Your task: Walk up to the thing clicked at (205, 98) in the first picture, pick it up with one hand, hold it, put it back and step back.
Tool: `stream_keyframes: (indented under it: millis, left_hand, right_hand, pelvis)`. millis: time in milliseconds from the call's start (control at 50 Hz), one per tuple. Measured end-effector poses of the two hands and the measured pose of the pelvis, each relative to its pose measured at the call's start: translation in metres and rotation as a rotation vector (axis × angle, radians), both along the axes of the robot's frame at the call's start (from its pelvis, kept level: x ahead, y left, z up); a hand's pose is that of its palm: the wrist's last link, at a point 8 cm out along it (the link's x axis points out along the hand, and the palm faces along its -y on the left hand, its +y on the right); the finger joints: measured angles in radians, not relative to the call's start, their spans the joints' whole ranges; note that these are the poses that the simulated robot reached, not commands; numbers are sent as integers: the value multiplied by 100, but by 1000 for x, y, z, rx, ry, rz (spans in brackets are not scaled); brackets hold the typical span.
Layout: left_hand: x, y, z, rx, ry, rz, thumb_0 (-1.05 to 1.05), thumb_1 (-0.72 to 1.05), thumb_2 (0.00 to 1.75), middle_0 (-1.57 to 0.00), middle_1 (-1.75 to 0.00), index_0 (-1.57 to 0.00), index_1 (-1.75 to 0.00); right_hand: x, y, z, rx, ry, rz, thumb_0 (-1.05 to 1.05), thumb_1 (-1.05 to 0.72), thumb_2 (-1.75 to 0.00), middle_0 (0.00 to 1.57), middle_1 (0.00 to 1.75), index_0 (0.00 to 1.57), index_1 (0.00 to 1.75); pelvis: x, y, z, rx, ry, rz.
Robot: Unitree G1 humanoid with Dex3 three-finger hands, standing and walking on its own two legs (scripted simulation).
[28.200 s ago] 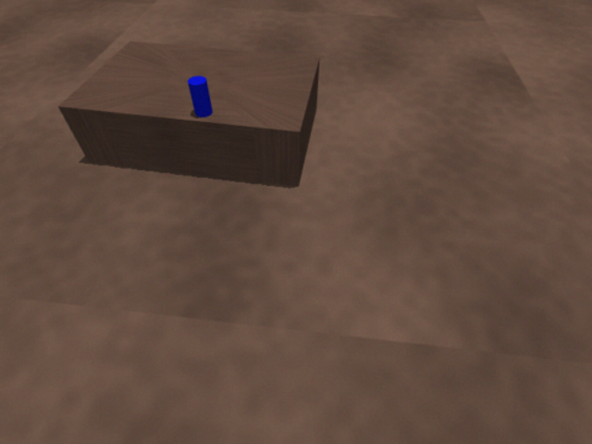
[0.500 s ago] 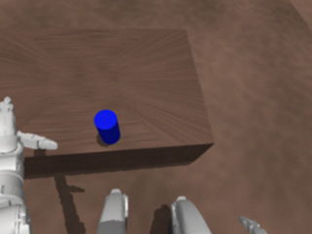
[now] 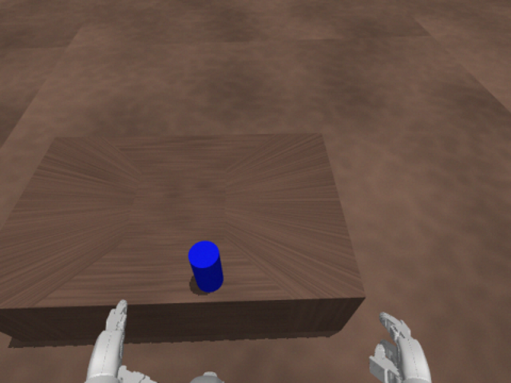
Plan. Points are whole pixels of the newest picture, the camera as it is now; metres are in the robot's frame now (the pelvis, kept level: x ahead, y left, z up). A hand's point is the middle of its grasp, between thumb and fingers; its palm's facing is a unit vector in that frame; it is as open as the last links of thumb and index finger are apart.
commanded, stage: home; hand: left
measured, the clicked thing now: (207, 267) +0.46 +0.15 -0.32
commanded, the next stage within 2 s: none
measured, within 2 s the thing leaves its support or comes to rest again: neither
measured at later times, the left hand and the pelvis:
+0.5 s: hand (158, 363) +0.17 +0.16 -0.06, palm faces +0.13 -0.95 -0.28, open 17.6 cm; pelvis +0.00 -0.02 +0.00, yaw +0 degrees
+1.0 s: hand (155, 357) +0.18 +0.17 -0.06, palm faces +0.13 -0.95 -0.28, open 17.7 cm; pelvis +0.01 -0.01 +0.00, yaw +0 degrees
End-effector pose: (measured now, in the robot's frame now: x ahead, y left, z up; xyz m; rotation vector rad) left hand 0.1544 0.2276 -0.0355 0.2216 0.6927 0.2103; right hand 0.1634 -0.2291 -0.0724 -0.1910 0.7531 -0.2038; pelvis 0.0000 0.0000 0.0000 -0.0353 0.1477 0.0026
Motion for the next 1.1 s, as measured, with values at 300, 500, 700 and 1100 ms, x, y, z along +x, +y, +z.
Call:
stream_keyframes:
  millis: [300, 500, 700, 1100]
  left_hand:
    - [-13, -14, 8, 15, -4, 28, -1, -55, 5, -5, -6, -5, -5]
    - [-7, -19, 4, 7, 18, 16, -1, -56, 5, -5, -6, -5, -5]
    - [-2, -16, 6, 20, 26, 7, -1, -57, 4, -5, -6, -5, -5]
    - [-1, -12, 5, 9, 33, 23, -1, -59, 3, -5, -6, -5, -5]
  right_hand:
    - [-2, -20, 4, -50, -56, 19, 1, -90, -90, 20, 30, 20, 30]
    - [-17, -32, -3, -60, -19, -24, 1, -90, -90, 20, 30, 20, 30]
    - [-10, -27, -3, -55, -38, -19, 1, -90, -90, 20, 30, 20, 30]
    - [1, -20, 3, -71, -73, -9, 1, -90, -90, 20, 30, 20, 30]
  pelvis:
    - [-6, -17, -1, 11, -21, 15]
    - [1, -19, -3, 12, -20, 5]
    - [5, -16, -3, 11, -9, 4]
    - [8, -13, -4, 4, -10, 8]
